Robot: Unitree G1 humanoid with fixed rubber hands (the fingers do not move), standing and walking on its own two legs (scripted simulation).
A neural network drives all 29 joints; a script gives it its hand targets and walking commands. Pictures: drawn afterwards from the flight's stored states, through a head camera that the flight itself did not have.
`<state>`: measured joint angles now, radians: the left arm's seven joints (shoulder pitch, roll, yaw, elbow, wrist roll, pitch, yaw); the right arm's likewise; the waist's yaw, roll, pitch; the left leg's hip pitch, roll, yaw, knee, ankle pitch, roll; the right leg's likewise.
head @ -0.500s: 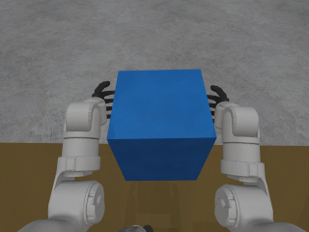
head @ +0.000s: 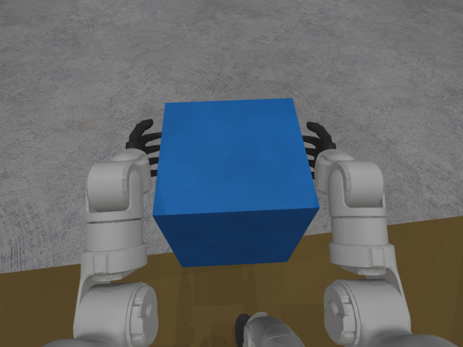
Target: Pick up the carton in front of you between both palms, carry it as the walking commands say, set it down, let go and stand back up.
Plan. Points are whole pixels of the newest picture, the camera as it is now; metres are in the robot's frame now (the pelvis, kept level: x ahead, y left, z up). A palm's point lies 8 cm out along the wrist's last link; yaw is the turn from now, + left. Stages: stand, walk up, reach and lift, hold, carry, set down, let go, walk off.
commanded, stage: carry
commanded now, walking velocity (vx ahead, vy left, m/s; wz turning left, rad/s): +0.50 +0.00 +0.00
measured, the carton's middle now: (232, 190) +0.36 -0.03 +0.05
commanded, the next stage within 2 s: none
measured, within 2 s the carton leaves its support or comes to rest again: neither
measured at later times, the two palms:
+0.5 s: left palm (143, 79) +0.64 +0.15 +0.09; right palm (271, 77) +0.66 -0.15 +0.08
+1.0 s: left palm (162, 44) +0.94 +0.13 +0.01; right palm (257, 46) +0.92 -0.17 +0.01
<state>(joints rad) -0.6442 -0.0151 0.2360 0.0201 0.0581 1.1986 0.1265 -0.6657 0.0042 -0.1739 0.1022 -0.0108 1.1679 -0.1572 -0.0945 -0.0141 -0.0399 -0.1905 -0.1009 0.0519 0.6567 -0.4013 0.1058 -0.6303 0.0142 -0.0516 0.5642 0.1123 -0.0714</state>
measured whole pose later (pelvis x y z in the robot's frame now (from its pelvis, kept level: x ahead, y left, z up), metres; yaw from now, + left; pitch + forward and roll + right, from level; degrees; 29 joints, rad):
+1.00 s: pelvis +0.57 +0.00 -0.08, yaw -1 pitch +6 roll -1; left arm -0.62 -0.01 0.21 0.07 0.05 1.17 0.13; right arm -0.61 0.01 -0.18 0.10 -0.02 1.15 -0.16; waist -0.06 -0.01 0.01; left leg -0.27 -0.08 0.07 0.58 -0.26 0.12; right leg -0.82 -0.05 -0.01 0.99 -0.15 -0.03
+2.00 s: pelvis +1.15 +0.01 -0.07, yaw -2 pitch +5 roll -1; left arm -0.26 -0.16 0.17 -0.28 0.10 1.19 0.09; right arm -0.23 0.15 -0.17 -0.29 -0.09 1.20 -0.10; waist 0.00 -0.01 -0.05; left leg -0.14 0.02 0.15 0.28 -0.23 0.04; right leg -0.59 -0.08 -0.09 0.70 -0.22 0.03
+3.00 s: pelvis +1.74 +0.00 -0.08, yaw -2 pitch +4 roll -1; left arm -0.17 -0.13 0.11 -0.37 0.12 1.21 0.08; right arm -0.15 0.13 -0.10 -0.35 -0.10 1.20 -0.09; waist -0.01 -0.02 -0.09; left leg -0.08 0.05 0.23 0.26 -0.25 0.01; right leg -0.60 -0.11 -0.12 0.64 -0.11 0.02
